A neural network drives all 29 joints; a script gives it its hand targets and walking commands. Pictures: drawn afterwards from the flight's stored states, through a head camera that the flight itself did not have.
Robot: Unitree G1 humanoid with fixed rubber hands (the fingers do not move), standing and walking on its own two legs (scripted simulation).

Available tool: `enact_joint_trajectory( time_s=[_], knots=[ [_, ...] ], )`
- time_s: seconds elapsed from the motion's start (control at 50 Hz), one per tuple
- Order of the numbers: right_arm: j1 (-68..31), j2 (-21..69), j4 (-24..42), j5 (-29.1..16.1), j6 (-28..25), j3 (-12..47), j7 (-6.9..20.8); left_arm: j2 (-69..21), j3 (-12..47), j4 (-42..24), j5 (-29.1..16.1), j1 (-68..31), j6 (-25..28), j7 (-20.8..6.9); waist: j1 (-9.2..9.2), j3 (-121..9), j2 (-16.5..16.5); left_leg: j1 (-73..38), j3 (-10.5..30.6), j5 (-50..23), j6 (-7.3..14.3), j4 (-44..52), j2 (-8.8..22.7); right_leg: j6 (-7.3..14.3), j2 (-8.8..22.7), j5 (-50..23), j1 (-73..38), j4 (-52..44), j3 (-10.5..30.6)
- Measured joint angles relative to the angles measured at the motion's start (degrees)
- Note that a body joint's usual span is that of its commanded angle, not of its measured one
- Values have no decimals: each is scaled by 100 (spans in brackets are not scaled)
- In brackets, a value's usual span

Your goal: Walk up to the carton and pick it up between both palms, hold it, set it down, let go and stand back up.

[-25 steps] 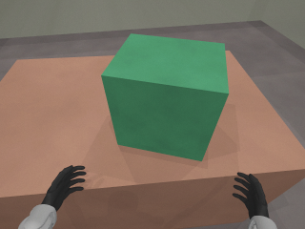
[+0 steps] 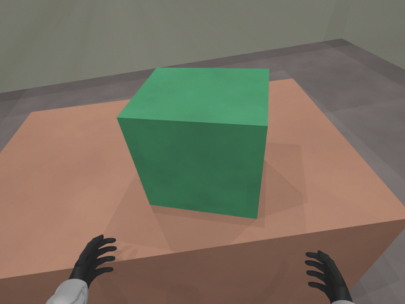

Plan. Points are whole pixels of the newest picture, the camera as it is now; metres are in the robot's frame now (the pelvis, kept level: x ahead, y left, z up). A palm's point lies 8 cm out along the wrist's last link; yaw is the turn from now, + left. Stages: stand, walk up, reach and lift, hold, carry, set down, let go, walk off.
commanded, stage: set down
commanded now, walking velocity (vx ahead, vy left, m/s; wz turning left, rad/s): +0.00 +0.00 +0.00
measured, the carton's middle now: (205, 141) +0.50 +0.04 +0.06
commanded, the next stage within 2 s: let go in 0.66 s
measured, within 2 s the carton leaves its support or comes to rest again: neither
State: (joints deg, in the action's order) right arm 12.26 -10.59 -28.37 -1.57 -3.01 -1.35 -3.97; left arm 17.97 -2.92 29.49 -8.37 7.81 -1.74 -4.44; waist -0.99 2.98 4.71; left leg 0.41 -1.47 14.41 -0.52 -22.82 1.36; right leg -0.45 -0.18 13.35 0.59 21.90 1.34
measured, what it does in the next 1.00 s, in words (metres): stands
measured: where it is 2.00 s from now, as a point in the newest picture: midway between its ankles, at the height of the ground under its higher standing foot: outside the picture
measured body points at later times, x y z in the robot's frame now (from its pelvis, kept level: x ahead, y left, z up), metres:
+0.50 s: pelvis +0.01 +0.00 +0.00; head -0.03 -0.04 +0.45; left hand +0.20 +0.27 -0.01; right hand +0.19 -0.21 -0.07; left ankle -0.01 +0.12 -0.74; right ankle +0.00 -0.13 -0.74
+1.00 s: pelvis +0.00 +0.01 +0.00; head -0.04 -0.04 +0.44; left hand +0.21 +0.27 -0.01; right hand +0.19 -0.22 -0.10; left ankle -0.01 +0.12 -0.74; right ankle +0.00 -0.13 -0.74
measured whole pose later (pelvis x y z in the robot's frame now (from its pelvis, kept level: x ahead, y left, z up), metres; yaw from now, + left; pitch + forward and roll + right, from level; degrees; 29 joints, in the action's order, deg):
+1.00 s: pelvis +0.00 +0.01 +0.00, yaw +0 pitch -8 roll +0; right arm 9.9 -15.3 -38.5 1.5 -5.7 -1.8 0.4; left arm 13.1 -1.9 31.1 -3.6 5.3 -4.1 -2.0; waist -1.5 2.7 7.8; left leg 0.2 -2.7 14.7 0.7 -23.0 0.5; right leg -1.6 0.9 13.2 0.3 21.5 1.9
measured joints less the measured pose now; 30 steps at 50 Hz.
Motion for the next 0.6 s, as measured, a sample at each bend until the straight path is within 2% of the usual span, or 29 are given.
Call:
enact_joint_trajectory(
  time_s=[0.4, 0.5, 0.54, 0.6],
  knots=[
    [37, -260, -589, 293, -107, 96, 202, -222, -106, 82, 374, -85, -207, 58, 25, -8, 179, -78, 24, 1, -26, 82, 4, 25, 6, 49, -68, -24, -59],
    [307, -193, -15, -86, -383, 379, -116, -145, -136, 216, 123, -97, 48, -218, -17, 64, 112, -189, 21, -52, -6, 209, -32, -24, 46, 26, -162, -104, -64],
    [279, -99, -120, -88, -407, 409, -105, -134, -135, 135, 188, -51, 100, -251, -55, 80, 54, -230, -1, -54, -2, 227, -23, -18, 37, 0, -209, -154, -46],
    [210, 1, -372, 2, -268, 287, -16, -220, -136, -40, 314, 0, 60, -159, -140, 73, 15, -236, -43, -11, 7, 172, -1, -14, 16, -28, -244, -198, -11]
  ],
)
